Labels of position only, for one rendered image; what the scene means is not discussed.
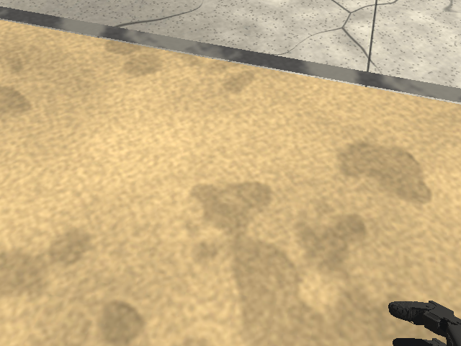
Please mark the robot right hand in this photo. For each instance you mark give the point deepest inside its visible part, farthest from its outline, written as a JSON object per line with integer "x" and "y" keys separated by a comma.
{"x": 435, "y": 317}

